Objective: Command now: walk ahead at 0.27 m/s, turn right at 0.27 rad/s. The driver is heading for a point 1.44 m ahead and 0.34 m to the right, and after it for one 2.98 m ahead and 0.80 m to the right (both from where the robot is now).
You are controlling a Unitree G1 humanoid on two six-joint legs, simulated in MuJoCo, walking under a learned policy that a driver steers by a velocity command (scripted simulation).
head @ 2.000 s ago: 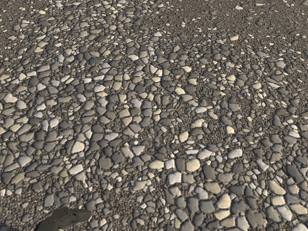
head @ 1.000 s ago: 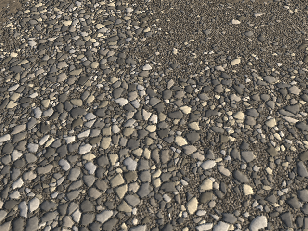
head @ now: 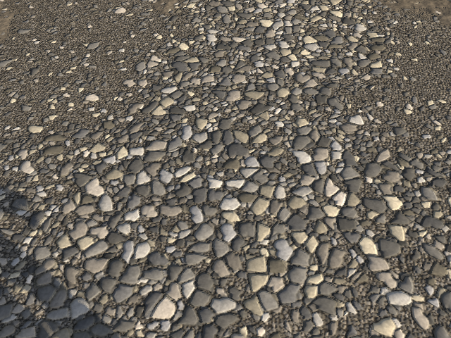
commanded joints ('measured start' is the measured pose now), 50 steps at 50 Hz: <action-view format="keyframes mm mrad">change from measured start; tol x32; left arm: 1 68 233 72 -11 -6 3 -19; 26 -371 70 29 -241 9 -22 -131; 32 255 223 99 -43 25 -37 -57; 50 151 94 36 91 -18 -172 10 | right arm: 1 -15 -171 -41 -63 -21 -37 14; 33 289 -43 16 49 40 -154 11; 50 -68 -2 27 9 24 -96 82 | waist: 1 0 -236 38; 27 -83 43 171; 34 173 -94 -511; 38 -20 6 -16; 50 -47 -87 82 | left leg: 1 -184 30 118 175 -68 -17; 8 56 6 149 -158 0 -32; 11 695 254 40 -394 89 25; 13 438 620 -381 -433 -298 176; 24 260 350 301 -547 283 64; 30 276 418 430 -131 1559 56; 32 -40 368 410 439 1189 70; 33 -429 178 361 920 -4 20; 50 -320 115 404 148 602 118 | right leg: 1 77 -241 507 -332 -550 -138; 9 -156 -29 386 -194 -264 -52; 13 -691 -82 33 524 -178 26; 20 -772 -144 -65 792 3 17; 30 -97 34 -291 347 -92 -156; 33 756 -381 466 27 -371 -233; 39 40 -330 143 -275 -165 -129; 50 243 -197 -385 -304 1075 65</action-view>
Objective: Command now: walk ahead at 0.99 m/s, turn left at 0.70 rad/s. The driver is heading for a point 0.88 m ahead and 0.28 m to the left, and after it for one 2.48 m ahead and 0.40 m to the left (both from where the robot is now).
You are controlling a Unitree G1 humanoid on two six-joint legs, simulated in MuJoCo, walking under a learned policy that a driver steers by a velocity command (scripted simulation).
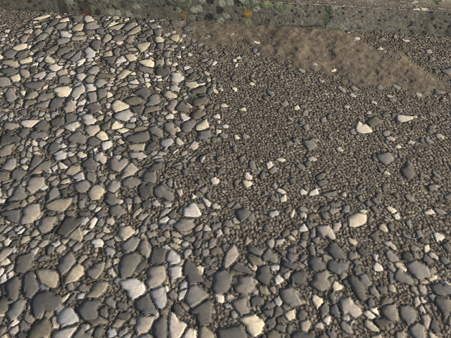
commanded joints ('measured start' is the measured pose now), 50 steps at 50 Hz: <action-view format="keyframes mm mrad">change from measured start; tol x64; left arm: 1 -55 150 20 -65 -1 -12 43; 50 -8 196 26 -146 -36 31 17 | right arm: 1 -5 -57 -3 -55 -7 -11 12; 50 264 -279 -83 -108 -57 -21 -60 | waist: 1 -76 -105 17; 50 -202 -13 -434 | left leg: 1 318 -113 122 -128 67 37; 8 1115 185 -928 -554 -552 405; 24 699 -71 -499 -284 354 51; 27 126 -232 -281 575 -607 -8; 38 3 32 -131 328 -163 -19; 50 1237 346 -792 -480 -451 181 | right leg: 1 -177 -263 -40 87 1439 88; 4 -252 -315 9 690 1633 83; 7 -1089 -23 270 1697 -157 87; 21 -663 -145 247 418 470 108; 27 263 -634 1145 126 -413 -70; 42 -356 -320 22 -76 752 35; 47 -340 -373 41 612 1389 -34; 50 -947 -133 333 1433 13 -32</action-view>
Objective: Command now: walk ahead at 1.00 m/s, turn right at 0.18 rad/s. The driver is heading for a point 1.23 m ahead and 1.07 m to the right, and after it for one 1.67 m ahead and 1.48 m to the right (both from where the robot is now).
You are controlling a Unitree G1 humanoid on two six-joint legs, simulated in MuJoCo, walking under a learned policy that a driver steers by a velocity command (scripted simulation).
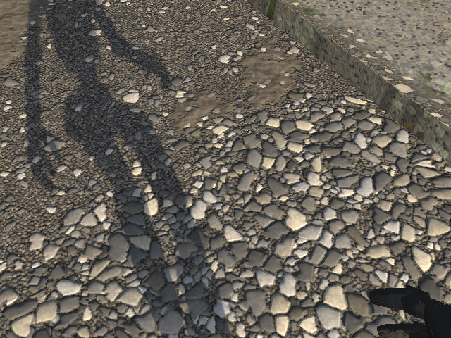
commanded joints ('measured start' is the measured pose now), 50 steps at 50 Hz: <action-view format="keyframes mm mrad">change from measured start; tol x32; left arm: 1 -174 187 46 -187 -30 -30 5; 15 -451 80 24 -229 12 34 -88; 20 133 269 114 -71 3 48 -39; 50 -337 180 76 -352 38 99 -86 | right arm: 1 393 -242 -103 88 12 -14 -42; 50 292 -179 -81 31 43 -36 -58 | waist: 1 -215 -11 -225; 20 240 3 -203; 22 7 -344 -307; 29 -150 87 19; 38 -126 -101 -159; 41 -35 264 -527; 50 -90 73 -106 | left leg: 1 797 424 -633 -380 -114 129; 13 396 180 152 -650 501 -80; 18 605 261 166 -163 1344 -129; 20 376 181 145 523 809 -111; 21 -27 -3 78 921 -272 -138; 24 -333 73 -208 847 -152 -141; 38 391 -29 -146 -287 321 -164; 40 753 400 -455 -215 766 -92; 43 542 417 -718 -459 -550 23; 50 366 351 -315 -594 -397 -25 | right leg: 1 -762 11 173 492 97 -65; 18 -239 168 -107 -283 372 -163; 20 113 150 39 -378 209 -246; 22 410 -145 829 -601 79 -501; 24 152 -175 880 -806 8 -402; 31 -353 122 332 -669 1080 -225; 38 -227 193 452 -299 775 -24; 39 -285 218 410 -78 586 3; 40 -452 291 273 202 -275 -8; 50 -696 2 147 228 120 -17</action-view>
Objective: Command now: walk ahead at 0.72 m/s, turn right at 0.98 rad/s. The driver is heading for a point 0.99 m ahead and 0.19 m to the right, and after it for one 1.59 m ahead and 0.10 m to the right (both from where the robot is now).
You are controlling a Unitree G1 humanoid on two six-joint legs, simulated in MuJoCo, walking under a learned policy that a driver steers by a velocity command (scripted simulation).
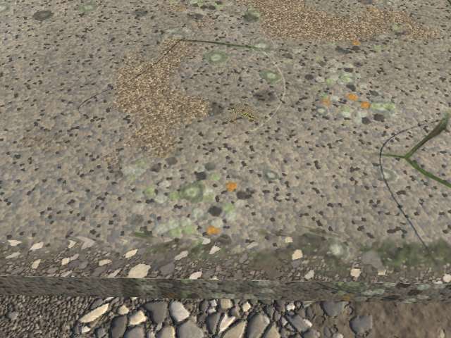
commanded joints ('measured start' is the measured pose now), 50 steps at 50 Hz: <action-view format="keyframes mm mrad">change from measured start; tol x64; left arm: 1 -18 43 3 -95 -3 -4 -11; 50 -36 -88 -85 -104 20 -197 33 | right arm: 1 30 -147 -53 -37 2 -30 13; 50 90 -32 -39 87 -4 41 1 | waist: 1 4 119 -74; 50 -6 -127 15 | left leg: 1 157 295 -303 -310 -478 100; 16 393 353 148 -341 -317 43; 21 204 292 271 411 769 34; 23 -460 30 31 1050 -452 -39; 36 -1053 -13 -152 1660 -308 128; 44 113 -198 189 901 -334 178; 50 46 94 -1132 -123 -473 351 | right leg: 1 -172 -77 46 17 85 -1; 17 -232 -120 -122 -358 52 -76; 23 910 -261 686 -926 -244 -209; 39 590 -200 -148 -1096 619 49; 44 334 -232 -234 -569 2149 28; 47 -221 156 37 707 155 64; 50 -398 54 136 725 126 5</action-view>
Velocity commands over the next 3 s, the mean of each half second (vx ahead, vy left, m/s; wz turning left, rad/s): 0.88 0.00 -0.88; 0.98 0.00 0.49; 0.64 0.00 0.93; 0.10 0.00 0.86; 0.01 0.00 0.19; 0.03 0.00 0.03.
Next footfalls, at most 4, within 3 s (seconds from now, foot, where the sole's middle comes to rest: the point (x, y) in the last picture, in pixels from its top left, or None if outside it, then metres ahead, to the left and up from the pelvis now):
0.42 right None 0.31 -0.25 -0.77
0.92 left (344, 240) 0.74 -0.33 -0.65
1.30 right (370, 139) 1.16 -0.51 -0.65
1.70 left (294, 116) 1.28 -0.24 -0.65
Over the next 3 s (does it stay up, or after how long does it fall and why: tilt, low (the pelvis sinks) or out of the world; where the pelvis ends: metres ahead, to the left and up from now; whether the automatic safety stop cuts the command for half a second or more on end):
stays up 1.29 -0.39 0.13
